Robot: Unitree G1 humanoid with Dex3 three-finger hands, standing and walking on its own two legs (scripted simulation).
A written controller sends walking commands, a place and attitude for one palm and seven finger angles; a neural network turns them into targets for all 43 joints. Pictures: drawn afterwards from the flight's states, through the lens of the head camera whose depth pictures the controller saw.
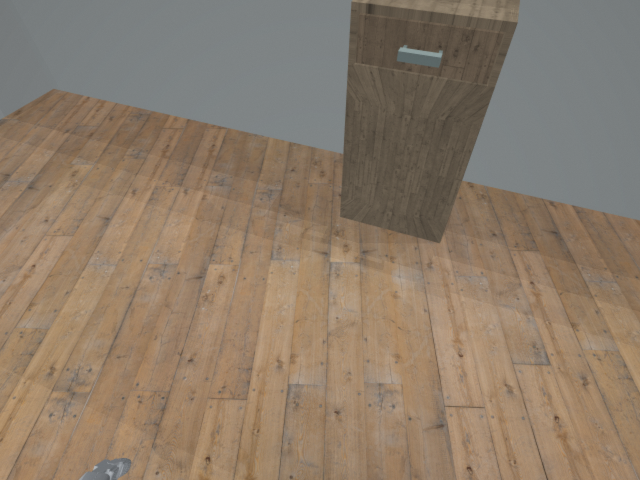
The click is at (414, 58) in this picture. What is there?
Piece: drawer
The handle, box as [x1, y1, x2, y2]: [397, 45, 442, 67]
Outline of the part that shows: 398,51 397,60 437,67 439,65 442,53 441,50 438,53 409,49 406,47 407,45 404,45 402,48 400,47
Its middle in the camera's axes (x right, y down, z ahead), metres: +0.29 -0.53 +1.11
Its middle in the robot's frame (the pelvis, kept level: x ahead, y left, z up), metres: +1.20 -0.23 +0.00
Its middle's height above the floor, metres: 0.77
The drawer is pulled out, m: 0.00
